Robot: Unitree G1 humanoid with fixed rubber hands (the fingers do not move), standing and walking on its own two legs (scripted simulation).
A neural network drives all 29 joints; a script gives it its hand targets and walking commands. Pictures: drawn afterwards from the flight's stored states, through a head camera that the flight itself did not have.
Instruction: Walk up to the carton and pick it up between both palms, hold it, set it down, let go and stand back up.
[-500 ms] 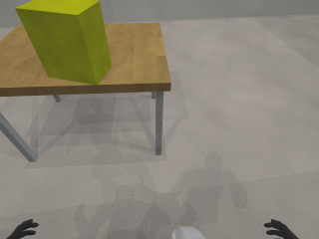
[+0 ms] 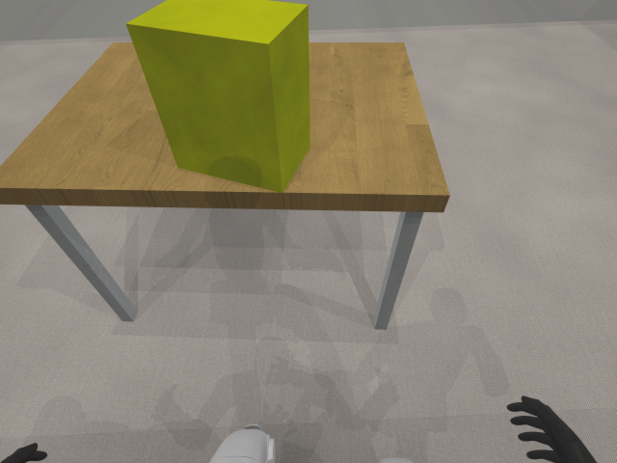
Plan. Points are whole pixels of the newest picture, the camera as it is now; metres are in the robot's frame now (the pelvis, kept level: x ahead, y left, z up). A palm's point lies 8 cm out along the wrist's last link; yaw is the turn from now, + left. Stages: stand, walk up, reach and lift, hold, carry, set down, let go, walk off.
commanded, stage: walk up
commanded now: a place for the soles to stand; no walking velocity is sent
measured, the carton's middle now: (234, 96) +0.74 +0.17 +0.10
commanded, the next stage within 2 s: none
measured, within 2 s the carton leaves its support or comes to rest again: neither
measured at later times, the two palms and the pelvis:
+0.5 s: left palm out of the picture +0.22 +0.45 +0.01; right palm (472, 377) +0.25 -0.22 -0.06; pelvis +0.13 +0.10 +0.02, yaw +1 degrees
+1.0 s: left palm out of the picture +0.38 +0.53 -0.03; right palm (381, 306) +0.36 -0.10 -0.05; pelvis +0.24 +0.22 +0.02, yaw -2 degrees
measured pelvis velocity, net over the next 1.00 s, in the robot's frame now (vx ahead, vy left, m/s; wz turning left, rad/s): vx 0.24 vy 0.22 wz -0.03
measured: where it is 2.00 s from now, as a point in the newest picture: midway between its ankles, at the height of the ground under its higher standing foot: (246, 448)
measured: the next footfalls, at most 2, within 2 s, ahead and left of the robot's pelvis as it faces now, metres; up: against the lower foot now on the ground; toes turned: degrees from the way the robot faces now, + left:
right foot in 0.22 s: +0.16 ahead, -0.06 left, +0.00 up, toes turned -5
left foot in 0.58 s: +0.31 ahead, +0.33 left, +0.00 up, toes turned +0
